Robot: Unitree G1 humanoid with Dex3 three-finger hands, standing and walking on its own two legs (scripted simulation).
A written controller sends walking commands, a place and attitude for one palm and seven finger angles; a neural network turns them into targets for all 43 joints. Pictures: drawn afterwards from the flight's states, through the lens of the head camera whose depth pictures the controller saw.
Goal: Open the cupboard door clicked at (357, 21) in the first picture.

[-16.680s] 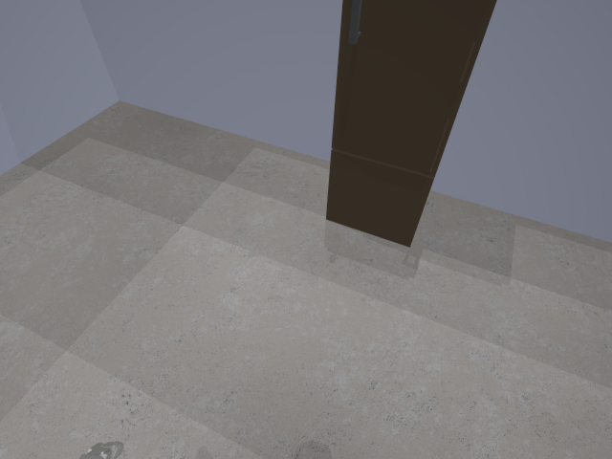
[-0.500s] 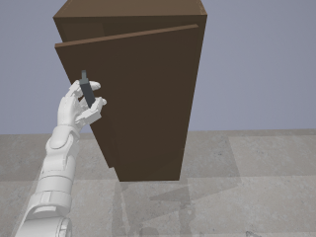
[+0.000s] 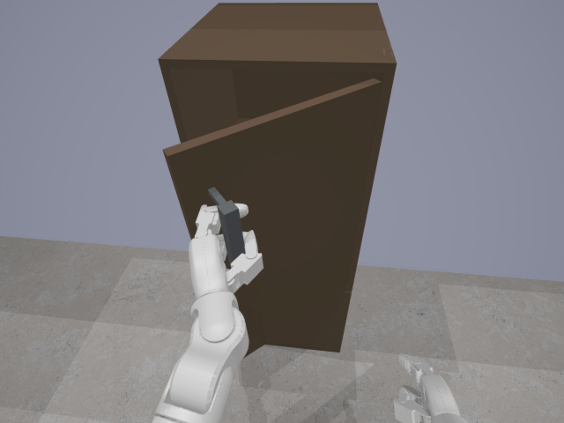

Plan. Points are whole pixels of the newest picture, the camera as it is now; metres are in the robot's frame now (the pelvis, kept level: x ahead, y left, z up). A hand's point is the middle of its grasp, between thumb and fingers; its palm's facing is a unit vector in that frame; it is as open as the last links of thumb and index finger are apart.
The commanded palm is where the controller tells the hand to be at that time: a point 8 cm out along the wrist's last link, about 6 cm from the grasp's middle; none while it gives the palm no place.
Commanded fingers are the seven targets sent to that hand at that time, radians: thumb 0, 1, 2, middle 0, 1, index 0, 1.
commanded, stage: pull the door open along its arc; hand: left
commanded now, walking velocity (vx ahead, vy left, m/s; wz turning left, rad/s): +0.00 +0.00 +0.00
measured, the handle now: (227, 231) +0.35 +0.10 +0.13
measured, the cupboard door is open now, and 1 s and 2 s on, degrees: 41 46 50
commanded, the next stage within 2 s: open thumb and fingers to let go in 0.16 s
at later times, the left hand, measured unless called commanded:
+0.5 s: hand (265, 266) +0.28 +0.04 +0.13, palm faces +0.30 -0.95 +0.01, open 7.2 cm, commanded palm +0.24 +0.09 +0.12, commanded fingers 0.00 -0.01 0.51 -0.34 -1.25 -0.34 -1.25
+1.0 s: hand (264, 266) +0.28 +0.04 +0.13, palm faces +0.26 -0.97 -0.01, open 14.8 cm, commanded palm +0.24 +0.08 +0.12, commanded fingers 0.00 -0.50 0.30 -0.17 -0.40 -0.17 -0.40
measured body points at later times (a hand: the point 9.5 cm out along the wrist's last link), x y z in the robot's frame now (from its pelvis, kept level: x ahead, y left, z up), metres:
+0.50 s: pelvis -0.02 -0.01 +0.00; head -0.04 -0.04 +0.45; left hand +0.26 +0.09 +0.13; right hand +0.18 -0.22 -0.09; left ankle +0.01 +0.13 -0.73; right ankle -0.04 -0.08 -0.73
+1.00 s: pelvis -0.03 +0.01 +0.00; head -0.05 +0.00 +0.45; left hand +0.26 +0.09 +0.13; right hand +0.16 -0.18 -0.10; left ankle +0.01 +0.13 -0.73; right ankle -0.04 -0.08 -0.73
